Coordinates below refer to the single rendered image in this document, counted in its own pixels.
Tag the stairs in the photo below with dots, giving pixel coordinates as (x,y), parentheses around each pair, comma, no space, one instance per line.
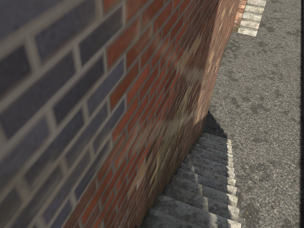
(202,192)
(251,17)

